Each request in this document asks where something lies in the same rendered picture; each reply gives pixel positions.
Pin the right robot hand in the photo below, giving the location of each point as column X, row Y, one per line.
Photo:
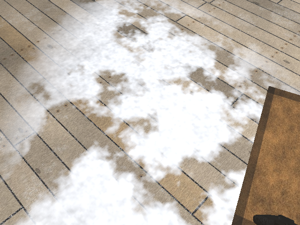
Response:
column 272, row 220

